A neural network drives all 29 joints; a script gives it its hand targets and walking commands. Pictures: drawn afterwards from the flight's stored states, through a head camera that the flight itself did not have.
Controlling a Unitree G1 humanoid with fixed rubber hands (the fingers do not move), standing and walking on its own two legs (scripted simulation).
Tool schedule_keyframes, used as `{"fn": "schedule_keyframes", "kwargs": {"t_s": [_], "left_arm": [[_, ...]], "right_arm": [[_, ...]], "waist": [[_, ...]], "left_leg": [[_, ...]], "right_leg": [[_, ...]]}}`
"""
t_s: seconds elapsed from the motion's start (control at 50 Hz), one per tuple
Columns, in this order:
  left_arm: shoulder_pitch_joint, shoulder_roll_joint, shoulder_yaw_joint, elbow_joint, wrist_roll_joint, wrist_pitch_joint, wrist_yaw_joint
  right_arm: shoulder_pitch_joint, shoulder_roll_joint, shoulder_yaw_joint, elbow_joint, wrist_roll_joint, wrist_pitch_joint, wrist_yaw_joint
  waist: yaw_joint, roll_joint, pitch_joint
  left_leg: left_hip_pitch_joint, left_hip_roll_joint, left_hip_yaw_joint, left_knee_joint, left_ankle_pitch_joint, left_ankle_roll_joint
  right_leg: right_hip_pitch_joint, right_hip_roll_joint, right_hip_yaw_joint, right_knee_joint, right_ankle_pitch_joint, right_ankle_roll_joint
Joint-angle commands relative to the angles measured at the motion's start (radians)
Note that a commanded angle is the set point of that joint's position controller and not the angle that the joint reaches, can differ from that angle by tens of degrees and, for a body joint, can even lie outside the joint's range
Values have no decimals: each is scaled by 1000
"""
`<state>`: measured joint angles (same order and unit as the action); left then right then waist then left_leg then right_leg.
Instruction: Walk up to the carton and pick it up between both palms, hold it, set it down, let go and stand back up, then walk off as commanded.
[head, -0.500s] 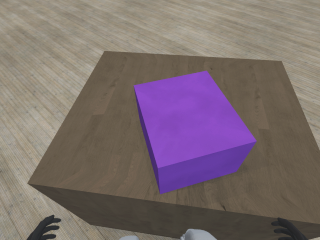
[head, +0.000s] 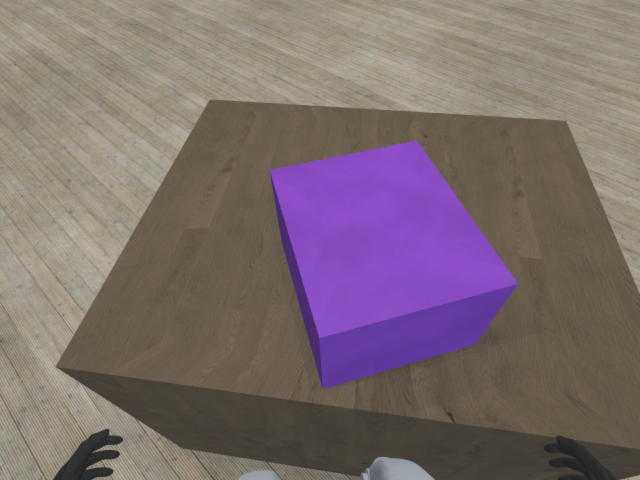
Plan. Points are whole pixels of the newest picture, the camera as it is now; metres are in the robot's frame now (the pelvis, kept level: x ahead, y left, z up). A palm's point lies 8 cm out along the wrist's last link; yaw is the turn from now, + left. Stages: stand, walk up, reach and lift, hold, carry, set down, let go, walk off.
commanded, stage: walk up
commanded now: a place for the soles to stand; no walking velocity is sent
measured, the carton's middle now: (372, 257) +0.43 -0.07 -0.02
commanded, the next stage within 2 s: none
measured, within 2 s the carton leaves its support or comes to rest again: neither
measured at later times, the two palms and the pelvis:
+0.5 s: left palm out of the picture +0.12 +0.32 -0.05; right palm out of the picture +0.10 -0.32 -0.07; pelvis +0.00 +0.00 +0.00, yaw +0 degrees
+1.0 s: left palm out of the picture +0.12 +0.33 -0.06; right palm out of the picture +0.10 -0.31 -0.07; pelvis +0.00 +0.01 +0.00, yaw +0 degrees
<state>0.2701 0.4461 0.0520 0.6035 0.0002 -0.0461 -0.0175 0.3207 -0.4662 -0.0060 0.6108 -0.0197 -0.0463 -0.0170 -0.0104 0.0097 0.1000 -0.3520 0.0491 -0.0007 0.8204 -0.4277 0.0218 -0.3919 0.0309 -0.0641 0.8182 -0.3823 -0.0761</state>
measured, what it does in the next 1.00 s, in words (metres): stands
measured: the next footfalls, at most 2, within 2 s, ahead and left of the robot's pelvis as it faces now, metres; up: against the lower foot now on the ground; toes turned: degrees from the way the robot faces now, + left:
none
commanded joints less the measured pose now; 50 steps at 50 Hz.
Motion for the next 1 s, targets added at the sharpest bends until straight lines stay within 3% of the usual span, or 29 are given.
{"fn": "schedule_keyframes", "kwargs": {"t_s": [0.0, 0.06, 0.12, 0.16, 0.22, 0.26, 0.3, 0.32, 0.36, 0.38, 0.4, 0.42, 0.46, 0.52, 0.56, 0.6, 0.62, 0.66, 0.7, 0.72, 0.74, 0.76, 0.78, 0.8, 0.82, 0.88, 0.92, 0.96, 0.98], "left_arm": [[-29, 178, 53, -11, 13, -8, 12], [-33, 203, 66, -3, 14, -4, 7], [-7, 221, 70, 4, 19, -3, 0], [-8, 252, 70, 6, 31, -7, 7], [-64, 207, 56, -14, 21, 2, 7], [-103, 158, 49, -36, 15, 7, 2], [-16, 182, 64, 1, 10, 8, 6], [31, 164, 62, 17, 8, 8, 9], [53, 191, 71, 11, 17, -4, 1], [67, 241, 81, 25, 31, -13, 4], [78, 276, 89, 14, 30, -15, 4], [69, 263, 91, 17, 21, -16, 9], [19, 270, 88, -5, 32, -8, 16], [-4, 239, 71, -12, 25, -9, 17], [-56, 217, 63, -17, 26, 5, 9], [-79, 175, 58, -36, 16, 9, 5], [-85, 171, 64, -31, 11, 8, 2], [-23, 192, 64, -9, 15, 14, 3], [63, 176, 64, 14, 10, 7, 1], [33, 203, 79, 12, 15, -6, 0], [54, 239, 90, 3, 32, -10, 5], [26, 273, 103, 12, 31, -20, 7], [21, 280, 97, 0, 21, -15, 8], [11, 262, 86, 14, 25, -8, 10], [2, 248, 73, -3, 29, -11, 11], [-42, 202, 60, 0, 14, -7, 9], [-83, 195, 65, -26, 12, 0, 5], [-42, 171, 61, -20, 3, 8, 4], [-37, 172, 59, -15, 3, 15, 4]], "right_arm": [[-20, -257, -114, 31, 2, -27, -17], [-82, -241, -108, 7, 8, -16, -13], [-94, -200, -93, 16, 6, -12, -16], [-60, -201, -92, 29, 9, 0, -18], [23, -204, -103, 52, -1, -22, -16], [41, -260, -117, 51, -17, -34, -17], [-21, -292, -122, 19, 3, -34, -17], [-66, -275, -113, 13, -4, -31, -13], [-100, -259, -97, -6, -8, -29, -12], [-93, -203, -94, -1, 6, -12, -15], [-83, -214, -98, -1, 6, 5, -17], [-80, -209, -95, 23, 9, 12, -21], [-36, -212, -103, 40, 7, 9, -15], [-16, -178, -100, 38, -4, -10, -12], [43, -205, -113, 63, -2, -25, -17], [80, -245, -124, 56, -10, -29, -25], [58, -283, -132, 40, -4, -31, -26], [-57, -304, -124, 11, -6, -32, -22], [-112, -268, -97, -8, -2, -35, -17], [-81, -256, -95, 4, -9, -27, -11], [-51, -194, -90, -15, -4, -16, -14], [-34, -177, -84, 15, 5, -2, -19], [-67, -216, -89, 9, 9, 6, -21], [-33, -208, -100, 22, 14, 5, -24], [-19, -191, -92, 18, 16, -7, -21], [-4, -186, -97, 25, 5, -30, -18], [17, -211, -104, 28, 3, -35, -25], [-4, -260, -106, 20, -3, -36, -22], [-15, -266, -105, 7, 2, -36, -22]], "waist": [[3, -28, -135], [20, 11, -94], [26, -95, -104], [28, -100, -81], [-23, -55, -51], [-44, 80, -53], [14, 93, -61], [40, 66, -95], [63, 15, -71], [59, -146, -66], [37, -81, -78], [42, -71, -73], [21, -84, -89], [4, -137, -35], [-24, -52, -84], [-45, 34, -95], [-33, 119, -56], [17, 92, -15], [65, 53, -75], [53, 58, -105], [29, -121, -139], [26, -137, -102], [19, -54, -71], [16, -91, -57], [4, -105, -90], [-9, -115, -112], [-34, 11, -116], [3, 89, -133], [-1, 111, -94]], "left_leg": [[124, 122, -206, -147, 124, 112], [-22, 173, -226, -221, 36, 140], [-65, 9, -19, -27, -61, 34], [-102, -2, -19, 10, -159, 38], [95, 16, -39, -148, -41, 44], [114, 143, -277, -276, -37, 139], [43, 318, -395, -351, 60, 239], [15, 296, -368, -302, 138, 243], [-98, 160, -179, -154, 132, 126], [-187, 36, -34, 35, 36, 47], [-213, -14, -2, 87, -178, 21], [-196, -4, -41, 111, -253, 28], [-153, -19, -46, 121, -218, 26], [-32, -7, 11, -28, -86, 34], [150, -15, 0, -155, 14, 44], [201, 135, -227, -298, -60, 113], [113, 245, -404, -367, -66, 181], [-16, 336, -444, -375, 32, 273], [-12, 248, -291, -256, 115, 206], [-88, 156, -172, -162, 129, 122], [-151, 62, -62, 6, 50, 65], [-193, 6, 17, 79, -96, 22], [-174, -6, -14, 106, -230, 30], [-162, 3, -29, 74, -266, 27], [-68, 4, -16, -12, -190, 30], [88, 14, -29, -118, 112, 45], [132, 73, -101, -160, 184, 76], [95, 240, -328, -275, 210, 180], [27, 290, -353, -303, 223, 222]], "right_leg": [[-91, -128, 293, -140, 293, 63], [-3, -72, 214, -104, 143, 28], [40, -206, 424, -313, 62, -37], [37, -286, 540, -385, -18, -99], [-142, -195, 379, -304, -14, -55], [-218, -70, 226, -82, 105, 28], [-92, -2, 84, 104, -47, 58], [-8, -20, 97, 27, -90, 56], [78, -81, 194, -158, 82, 24], [130, -173, 424, -306, 117, -5], [158, -290, 622, -386, 98, -54], [130, -349, 677, -438, 52, -98], [82, -318, 648, -454, -55, -104], [-12, -256, 474, -353, 165, -80], [-135, -207, 363, -283, 91, -42], [-225, -109, 248, -114, 36, 37], [-193, -20, 146, 41, 14, 70], [-96, 0, 93, 130, -123, 52], [17, -37, 98, -27, -39, 30], [117, -78, 169, -150, 83, 12], [165, -163, 368, -277, 80, -4], [167, -290, 575, -364, 116, -73], [83, -323, 607, -384, 101, -119], [95, -305, 567, -382, 77, -101], [44, -277, 537, -351, 105, -116], [-13, -186, 349, -227, 347, -43], [-89, -145, 276, -131, 358, -8], [-73, -37, 133, 62, 181, 36], [-51, -8, 83, 88, 3, 44]]}}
